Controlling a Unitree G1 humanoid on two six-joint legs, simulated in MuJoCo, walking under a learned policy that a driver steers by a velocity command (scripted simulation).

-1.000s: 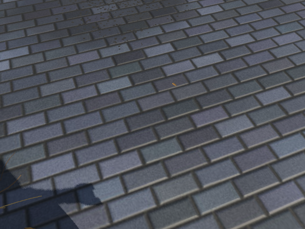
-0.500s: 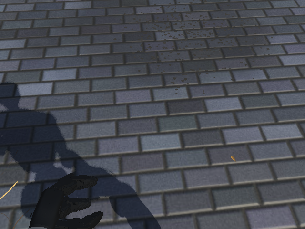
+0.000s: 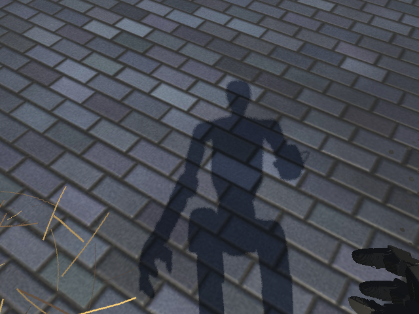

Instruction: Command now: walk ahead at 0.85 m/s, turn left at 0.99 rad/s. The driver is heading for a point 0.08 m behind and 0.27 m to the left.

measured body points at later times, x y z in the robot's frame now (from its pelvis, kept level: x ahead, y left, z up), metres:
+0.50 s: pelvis +0.32 -0.02 +0.02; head +0.36 +0.01 +0.46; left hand +0.43 +0.28 -0.06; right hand +0.56 -0.23 -0.08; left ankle +0.18 +0.04 -0.59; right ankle +0.49 -0.06 -0.70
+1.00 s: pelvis +0.37 -0.01 +0.03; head +0.39 +0.01 +0.48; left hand +0.38 +0.32 -0.05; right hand +0.64 -0.17 -0.06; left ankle +0.32 +0.11 -0.70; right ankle +0.44 -0.11 -0.68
